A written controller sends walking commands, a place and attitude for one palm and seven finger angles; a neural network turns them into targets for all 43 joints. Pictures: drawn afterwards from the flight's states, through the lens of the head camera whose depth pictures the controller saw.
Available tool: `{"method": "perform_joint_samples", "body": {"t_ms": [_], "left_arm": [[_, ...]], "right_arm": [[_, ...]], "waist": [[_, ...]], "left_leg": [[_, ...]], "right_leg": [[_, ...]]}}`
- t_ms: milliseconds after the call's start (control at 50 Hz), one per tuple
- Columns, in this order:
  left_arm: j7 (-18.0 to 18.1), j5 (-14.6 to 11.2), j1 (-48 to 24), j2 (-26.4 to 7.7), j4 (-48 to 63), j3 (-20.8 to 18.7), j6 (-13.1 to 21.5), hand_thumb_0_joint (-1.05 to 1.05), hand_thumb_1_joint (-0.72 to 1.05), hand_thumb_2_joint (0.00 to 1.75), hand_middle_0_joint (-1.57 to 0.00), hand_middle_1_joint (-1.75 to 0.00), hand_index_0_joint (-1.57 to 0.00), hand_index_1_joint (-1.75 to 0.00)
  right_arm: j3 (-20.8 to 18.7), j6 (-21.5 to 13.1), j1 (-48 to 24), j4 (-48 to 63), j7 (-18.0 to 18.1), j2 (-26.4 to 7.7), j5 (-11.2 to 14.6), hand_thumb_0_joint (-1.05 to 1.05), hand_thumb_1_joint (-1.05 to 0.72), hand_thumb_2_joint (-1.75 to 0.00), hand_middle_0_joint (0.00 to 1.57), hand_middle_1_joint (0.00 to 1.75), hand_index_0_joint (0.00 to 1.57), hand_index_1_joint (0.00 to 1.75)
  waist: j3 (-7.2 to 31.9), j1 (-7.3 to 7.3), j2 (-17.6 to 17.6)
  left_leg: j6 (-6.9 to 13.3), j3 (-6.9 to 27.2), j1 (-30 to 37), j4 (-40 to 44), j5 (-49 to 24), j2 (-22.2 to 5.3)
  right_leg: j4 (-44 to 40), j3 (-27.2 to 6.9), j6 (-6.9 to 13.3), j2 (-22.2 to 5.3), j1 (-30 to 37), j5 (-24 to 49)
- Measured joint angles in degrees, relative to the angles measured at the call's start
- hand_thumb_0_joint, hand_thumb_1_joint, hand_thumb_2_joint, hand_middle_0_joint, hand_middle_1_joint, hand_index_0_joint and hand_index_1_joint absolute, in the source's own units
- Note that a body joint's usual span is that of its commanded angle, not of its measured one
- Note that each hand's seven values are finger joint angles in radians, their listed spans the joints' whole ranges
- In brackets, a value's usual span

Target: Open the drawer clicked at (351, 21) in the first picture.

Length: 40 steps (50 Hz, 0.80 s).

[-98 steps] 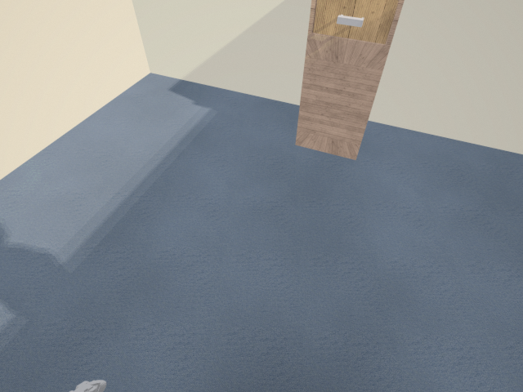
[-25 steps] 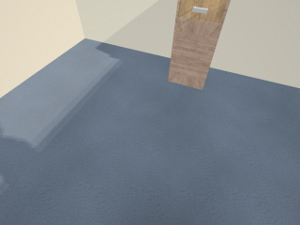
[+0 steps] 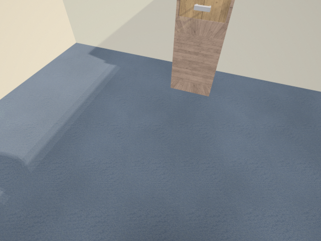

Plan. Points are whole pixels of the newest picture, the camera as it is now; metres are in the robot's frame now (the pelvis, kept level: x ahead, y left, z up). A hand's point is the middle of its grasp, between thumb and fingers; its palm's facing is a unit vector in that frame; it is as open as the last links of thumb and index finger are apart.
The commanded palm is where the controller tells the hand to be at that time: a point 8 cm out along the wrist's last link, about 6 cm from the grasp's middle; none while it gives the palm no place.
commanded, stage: walk to a spot facing it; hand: left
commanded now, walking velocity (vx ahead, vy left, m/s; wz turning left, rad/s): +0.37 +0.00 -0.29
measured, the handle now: (202, 7) +1.52 -0.15 +0.01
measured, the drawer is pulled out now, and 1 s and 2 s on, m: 0.00 0.00 0.00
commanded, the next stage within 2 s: turn to face it in 1.38 s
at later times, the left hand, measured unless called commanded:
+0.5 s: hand (96, 190) +0.29 +0.24 -0.15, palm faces -0.14 -0.97 -0.20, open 7.4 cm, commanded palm none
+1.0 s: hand (137, 139) +0.50 +0.14 -0.16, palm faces -0.27 -0.94 -0.21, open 7.1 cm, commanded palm none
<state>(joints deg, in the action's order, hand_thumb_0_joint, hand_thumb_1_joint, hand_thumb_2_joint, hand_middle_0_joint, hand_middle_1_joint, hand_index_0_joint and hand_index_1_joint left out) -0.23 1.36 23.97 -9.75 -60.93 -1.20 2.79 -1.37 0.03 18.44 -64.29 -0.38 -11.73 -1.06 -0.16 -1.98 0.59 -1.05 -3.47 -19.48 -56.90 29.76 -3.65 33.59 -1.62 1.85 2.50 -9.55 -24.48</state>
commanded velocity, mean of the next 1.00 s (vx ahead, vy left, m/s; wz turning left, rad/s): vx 0.37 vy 0.00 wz -0.20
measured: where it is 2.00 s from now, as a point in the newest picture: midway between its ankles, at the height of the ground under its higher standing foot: (185, 164)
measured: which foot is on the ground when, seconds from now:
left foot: up 0.00-0.20, down 0.22-0.72, up 0.74-1.00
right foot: down 0.00-0.24, up 0.26-0.70, down 0.72-1.00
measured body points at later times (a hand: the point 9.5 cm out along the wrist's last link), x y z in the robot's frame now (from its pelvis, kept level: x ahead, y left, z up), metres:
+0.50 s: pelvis +0.19 +0.05 +0.02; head +0.20 +0.07 +0.47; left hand +0.29 +0.29 -0.14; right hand +0.16 -0.19 -0.13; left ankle +0.18 +0.14 -0.72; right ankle +0.20 -0.08 -0.65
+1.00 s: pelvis +0.40 -0.03 +0.01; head +0.42 -0.03 +0.46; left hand +0.52 +0.19 -0.14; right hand +0.35 -0.26 -0.14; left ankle +0.50 +0.08 -0.68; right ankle +0.36 -0.13 -0.72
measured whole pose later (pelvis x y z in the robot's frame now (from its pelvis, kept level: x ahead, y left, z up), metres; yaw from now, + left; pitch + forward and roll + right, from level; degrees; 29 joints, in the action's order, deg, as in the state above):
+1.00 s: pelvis +0.40 -0.03 +0.01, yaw -17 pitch +0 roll -2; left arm 0.3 1.3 14.5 -11.3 -60.1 -3.4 3.2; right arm -3.5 -1.5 15.2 -60.3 -0.7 -9.0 -1.6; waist -1.3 1.7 0.8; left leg -2.3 -5.5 -30.3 -52.9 15.1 -9.7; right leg 25.0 7.9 1.7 0.0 -10.6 -14.3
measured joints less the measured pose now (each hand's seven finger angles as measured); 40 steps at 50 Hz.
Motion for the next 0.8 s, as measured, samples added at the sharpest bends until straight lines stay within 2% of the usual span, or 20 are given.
{"method": "perform_joint_samples", "body": {"t_ms": [40,80,140,200,220,240,260,300,320,380,440,500,560,620,680,720,740,760,800], "left_arm": [[0.61,0.27,2.09,1.07,-0.54,0.12,0.37,0.0,0.91,0.9,-0.2,-0.3,-0.2,-0.29],[0.81,0.44,3.9,1.97,-1.72,0.27,0.18,0.0,0.91,0.9,-0.2,-0.3,-0.2,-0.29],[0.76,0.43,5.68,2.77,-3.66,0.38,-0.38,0.0,0.91,0.9,-0.2,-0.3,-0.2,-0.29],[0.53,0.17,6.29,2.63,-5.19,-0.1,-0.8,0.0,0.9,0.9,-0.2,-0.3,-0.2,-0.3],[0.45,0.01,6.61,2.59,-5.44,-0.37,-0.9,0.0,0.9,0.9,-0.2,-0.3,-0.2,-0.3],[0.32,-0.26,6.39,2.47,-5.64,-0.72,-1.22,0.0,0.9,0.9,-0.2,-0.3,-0.2,-0.3],[0.23,-0.43,5.48,2.0,-5.7,-1.02,-1.69,0.0,0.9,0.9,-0.2,-0.3,-0.2,-0.3],[0.33,-0.35,3.11,0.72,-5.21,-1.56,-2.3,0.0,0.9,0.9,-0.2,-0.3,-0.2,-0.29],[0.25,-0.16,1.62,0.0,-4.66,-1.9,-2.44,0.01,0.91,0.9,-0.2,-0.3,-0.2,-0.29],[-0.08,0.34,-3.11,-1.81,-1.74,-2.84,-2.48,0.01,0.91,0.9,-0.2,-0.3,-0.2,-0.29],[-0.38,0.58,-7.01,-2.53,1.55,-3.5,-2.62,0.0,0.91,0.9,-0.19,-0.3,-0.19,-0.29],[-0.86,0.69,-10.72,-2.78,3.88,-3.75,-2.88,0.0,0.91,0.9,-0.19,-0.3,-0.19,-0.29],[-1.33,0.7,-14.01,-2.63,5.22,-3.5,-3.2,0.0,0.91,0.9,-0.19,-0.3,-0.19,-0.29],[-1.6,0.56,-16.82,-2.34,5.87,-3.09,-3.4,0.0,0.91,0.9,-0.19,-0.3,-0.19,-0.29],[-1.77,0.48,-18.89,-1.87,6.21,-2.59,-3.16,0.0,0.91,0.9,-0.19,-0.3,-0.19,-0.29],[-1.9,0.56,-19.59,-1.71,6.56,-2.12,-2.09,0.0,0.91,0.9,-0.19,-0.3,-0.19,-0.29],[-1.81,0.62,-19.77,-1.75,6.65,-2.02,-1.09,0.0,0.91,0.9,-0.19,-0.3,-0.19,-0.29],[-1.52,0.37,-19.84,-1.55,6.6,-1.96,-0.17,0.0,0.91,0.9,-0.19,-0.3,-0.19,-0.29],[-1.08,-0.26,-18.89,-0.88,6.14,-1.53,0.64,0.0,0.91,0.9,-0.2,-0.3,-0.2,-0.29]], "right_arm": [[-0.26,-0.01,-1.49,0.62,-0.19,0.4,-0.02,0.01,-0.91,-0.9,0.2,0.3,0.2,0.29],[-0.6,-0.23,-3.76,2.13,-0.52,0.75,0.11,0.01,-0.91,-0.9,0.2,0.3,0.2,0.29],[-0.89,-1.01,-7.64,5.06,-1.1,1.4,0.42,0.01,-0.91,-0.9,0.2,0.3,0.2,0.29],[-0.86,-2.7,-10.66,7.77,-1.31,2.14,0.65,0.01,-0.91,-0.9,0.2,0.3,0.2,0.29],[-0.71,-3.57,-11.17,8.64,-1.16,2.15,0.59,0.01,-0.91,-0.9,0.2,0.3,0.2,0.29],[-0.76,-4.47,-11.7,9.18,-0.84,2.26,0.27,0.01,-0.91,-0.9,0.2,0.3,0.2,0.29],[-0.77,-5.01,-12.03,9.48,-0.51,2.66,0.06,0.01,-0.91,-0.9,0.2,0.3,0.2,0.29],[-0.53,-5.21,-11.4,9.22,-0.04,3.52,-0.12,0.0,-0.91,-0.9,0.2,0.3,0.2,0.29],[-0.47,-5.09,-10.6,8.81,0.19,3.96,-0.18,0.0,-0.91,-0.9,0.2,0.3,0.2,0.29],[-1.24,-5.3,-7.26,7.08,1.31,4.84,0.19,-0.01,-0.93,-0.9,0.2,0.3,0.2,0.3],[-1.89,-5.42,-4.07,5.44,1.65,3.45,0.0,-0.02,-0.96,-0.9,0.2,0.3,0.2,0.3],[-1.9,-5.31,-0.9,3.64,1.45,2.45,-0.14,-0.01,-0.95,-0.9,0.2,0.3,0.2,0.3],[-1.87,-5.1,1.83,2.09,1.26,1.96,-0.26,-0.01,-0.94,-0.9,0.2,0.3,0.2,0.29],[-1.7,-4.78,4.18,0.9,1.06,1.95,-0.55,0.0,-0.93,-0.9,0.2,0.3,0.2,0.29],[-1.49,-4.23,6.36,-0.25,0.83,2.12,-0.83,0.0,-0.92,-0.9,0.2,0.3,0.2,0.29],[-1.2,-3.76,8.16,-1.18,0.61,2.52,-0.69,0.0,-0.92,-0.9,0.2,0.3,0.2,0.29],[-1.04,-3.37,8.76,-1.78,0.37,2.95,-0.4,0.0,-0.91,-0.9,0.2,0.3,0.2,0.29],[-0.86,-2.77,8.53,-2.24,0.19,3.22,-0.06,0.01,-0.91,-0.9,0.2,0.3,0.2,0.29],[-0.91,-1.84,7.12,-2.6,0.06,3.36,0.33,0.01,-0.91,-0.9,0.2,0.3,0.2,0.29]], "waist": [[-0.48,-0.64,-0.75],[-0.87,-0.77,-1.41],[-1.59,-0.75,-2.14],[-2.56,-0.43,-3.01],[-2.67,-0.29,-2.91],[-2.91,-0.01,-2.86],[-3.4,0.07,-3.32],[-3.4,-0.02,-3.97],[-3.14,0.03,-4.16],[-2.04,0.11,-4.32],[-0.68,0.58,-4.08],[-0.2,1.29,-3.74],[-0.86,2.38,-3.01],[-2.14,3.88,-2.22],[-3.38,5.44,-1.17],[-3.92,5.9,-0.55],[-4.15,5.73,-0.72],[-4.7,5.58,-0.7],[-5.21,5.29,-0.58]], "left_leg": [[-0.23,-0.9,-4.33,-3.8,-0.52,0.15],[-0.47,-1.55,-7.82,-2.08,-2.77,-0.16],[-0.37,-1.79,-10.66,5.73,-8.49,-0.78],[0.14,-2.28,-8.62,16.34,-14.81,-0.39],[0.42,-2.44,-6.62,19.84,-15.95,-0.39],[1.11,-2.91,-6.22,19.39,-17.75,-0.57],[1.99,-3.84,-6.03,17.02,-16.45,-0.56],[3.13,-5.71,-3.62,16.2,-13.17,-0.55],[3.35,-6.44,-1.91,17.5,-12.51,-0.37],[3.31,-8.09,3.11,23.5,-13.39,0.48],[3.55,-9.71,7.41,28.99,-13.97,1.36],[3.38,-10.97,11.35,33.24,-13.93,2.09],[2.71,-12.07,15.13,35.86,-12.95,2.2],[1.51,-13.2,18.48,36.7,-10.88,1.59],[-0.24,-14.27,21.13,35.31,-7.46,0.01],[-1.45,-14.3,21.22,30.07,-3.63,-2.13],[-1.33,-13.83,19.17,23.26,-1.92,-3.56],[-1.01,-11.08,15.5,13.24,-0.86,-4.28],[-0.15,-5.23,7.36,-5.02,-1.75,-3.72]], "right_leg": [[-3.02,-1.12,0.04,-0.35,2.18,0.69],[-6.08,-2.3,-0.39,-0.84,4.31,1.33],[-9.49,-3.88,-1.44,-1.51,7.22,1.49],[-8.97,-5.07,-2.7,-2.39,9.48,-0.97],[-5.97,-5.44,-2.69,-2.33,9.07,-2.89],[0.45,-4.95,-2.03,-2.29,6.91,-4.82],[9.53,-4.47,-1.18,-2.4,3.64,-5.63],[26.27,-2.67,0.1,-2.49,-3.69,-3.69],[31.76,-1.12,0.35,-2.99,-7.12,-1.33],[37.62,2.39,0.12,-4.83,-15.68,4.68],[35.39,3.89,-0.73,-6.56,-21.59,8.76],[30.03,4.25,-1.61,-8.05,-24.81,12.33],[21.22,5.04,-2.0,-9.23,-25.05,14.24],[11.89,6.13,-1.54,-9.3,-23.27,14.39],[5.26,7.64,-0.26,-8.09,-20.15,12.68],[0.53,9.16,1.1,-6.48,-16.06,12.56],[0.2,9.57,1.59,-6.19,-15.22,15.88],[2.52,9.78,1.71,-5.89,-15.31,15.32],[4.08,9.86,1.58,-5.18,-13.63,11.63]]}}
